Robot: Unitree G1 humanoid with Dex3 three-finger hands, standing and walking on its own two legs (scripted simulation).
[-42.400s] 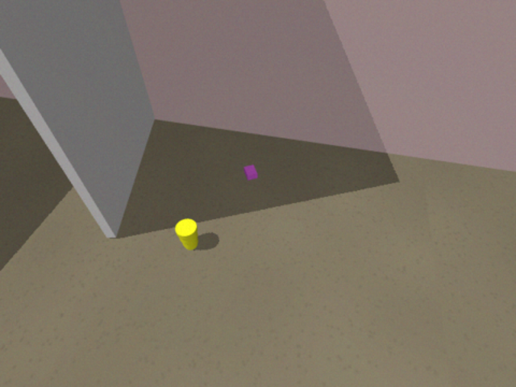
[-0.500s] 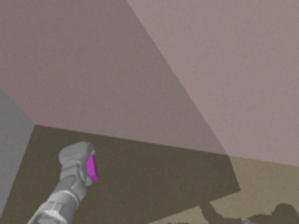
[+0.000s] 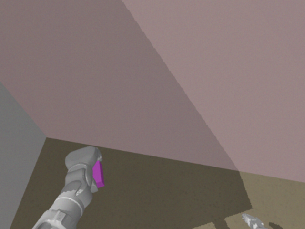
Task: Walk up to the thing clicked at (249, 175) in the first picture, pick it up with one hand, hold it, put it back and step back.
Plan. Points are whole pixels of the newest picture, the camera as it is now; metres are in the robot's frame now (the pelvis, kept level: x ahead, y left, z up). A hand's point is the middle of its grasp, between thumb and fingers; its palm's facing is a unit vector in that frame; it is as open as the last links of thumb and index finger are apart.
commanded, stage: hold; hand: left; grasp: from above
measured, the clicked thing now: (93, 175) +0.32 +0.22 -0.09
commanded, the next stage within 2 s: crouch in 1.44 s
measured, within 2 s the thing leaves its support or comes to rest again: neither
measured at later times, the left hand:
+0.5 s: hand (85, 177) +0.28 +0.22 -0.03, palm faces -0.40 -0.15 -0.90, open 9.7 cm
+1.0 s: hand (79, 173) +0.29 +0.23 -0.01, palm faces -0.42 -0.15 -0.90, open 9.7 cm
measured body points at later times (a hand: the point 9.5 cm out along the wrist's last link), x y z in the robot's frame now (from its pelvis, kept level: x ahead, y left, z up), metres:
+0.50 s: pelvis -0.01 +0.00 +0.01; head -0.01 -0.03 +0.46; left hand +0.30 +0.22 +0.02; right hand +0.14 -0.25 -0.11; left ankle +0.01 +0.13 -0.73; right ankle +0.00 -0.13 -0.73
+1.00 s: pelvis -0.01 +0.00 +0.01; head -0.01 -0.03 +0.46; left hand +0.31 +0.23 +0.04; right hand +0.15 -0.24 -0.10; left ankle +0.01 +0.13 -0.73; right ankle +0.00 -0.13 -0.73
